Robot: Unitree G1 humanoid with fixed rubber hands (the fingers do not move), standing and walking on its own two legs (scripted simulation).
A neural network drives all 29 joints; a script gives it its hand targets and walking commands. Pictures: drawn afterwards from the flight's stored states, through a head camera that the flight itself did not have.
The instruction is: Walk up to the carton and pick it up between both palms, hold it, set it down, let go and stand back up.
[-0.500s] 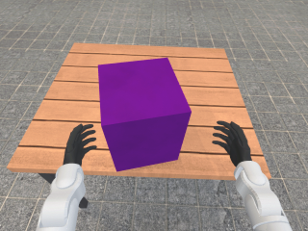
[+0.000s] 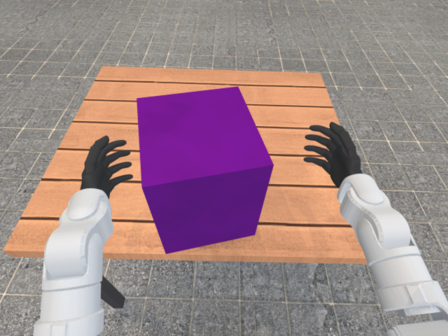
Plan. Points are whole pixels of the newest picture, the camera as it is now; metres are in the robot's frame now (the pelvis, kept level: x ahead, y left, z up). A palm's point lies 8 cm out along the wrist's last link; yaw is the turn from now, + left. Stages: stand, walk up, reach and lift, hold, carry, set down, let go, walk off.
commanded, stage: reach and lift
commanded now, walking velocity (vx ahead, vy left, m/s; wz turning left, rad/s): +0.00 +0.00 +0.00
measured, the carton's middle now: (200, 172) +0.41 +0.07 +0.03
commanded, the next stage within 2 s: none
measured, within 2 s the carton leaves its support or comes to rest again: neither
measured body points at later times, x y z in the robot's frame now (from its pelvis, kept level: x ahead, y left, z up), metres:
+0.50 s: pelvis -0.01 +0.00 +0.00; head +0.01 +0.01 +0.45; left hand +0.37 +0.23 +0.16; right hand +0.44 -0.17 +0.17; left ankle -0.02 +0.15 -0.75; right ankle +0.01 -0.08 -0.75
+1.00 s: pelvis +0.00 +0.00 +0.00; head +0.04 +0.02 +0.45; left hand +0.38 +0.24 +0.09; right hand +0.45 -0.15 +0.11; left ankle -0.02 +0.15 -0.75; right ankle +0.01 -0.08 -0.75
